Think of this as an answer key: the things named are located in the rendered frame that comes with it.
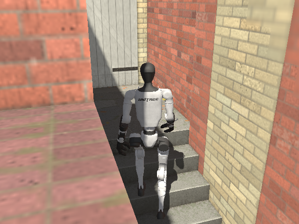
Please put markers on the robot right forearm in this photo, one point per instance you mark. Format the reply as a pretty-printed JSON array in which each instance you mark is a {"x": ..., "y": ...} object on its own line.
[{"x": 171, "y": 123}]

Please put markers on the robot right foot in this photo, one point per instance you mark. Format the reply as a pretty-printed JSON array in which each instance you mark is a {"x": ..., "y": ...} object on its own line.
[{"x": 160, "y": 215}]

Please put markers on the right robot upper arm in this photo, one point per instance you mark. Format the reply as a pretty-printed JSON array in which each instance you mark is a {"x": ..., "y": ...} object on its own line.
[{"x": 167, "y": 94}]

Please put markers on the left robot hand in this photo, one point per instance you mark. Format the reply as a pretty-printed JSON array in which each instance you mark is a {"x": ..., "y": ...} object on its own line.
[{"x": 120, "y": 147}]

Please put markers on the robot left forearm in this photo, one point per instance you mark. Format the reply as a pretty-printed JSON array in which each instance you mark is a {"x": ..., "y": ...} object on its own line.
[{"x": 122, "y": 131}]

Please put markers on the right robot hand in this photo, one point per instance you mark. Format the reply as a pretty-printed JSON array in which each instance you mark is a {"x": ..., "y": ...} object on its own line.
[{"x": 168, "y": 130}]

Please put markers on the left robot upper arm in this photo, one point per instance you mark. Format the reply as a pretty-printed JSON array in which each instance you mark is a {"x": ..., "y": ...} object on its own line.
[{"x": 127, "y": 104}]

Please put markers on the robot torso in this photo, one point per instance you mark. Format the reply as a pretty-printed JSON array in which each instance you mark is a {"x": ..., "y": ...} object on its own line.
[{"x": 149, "y": 113}]

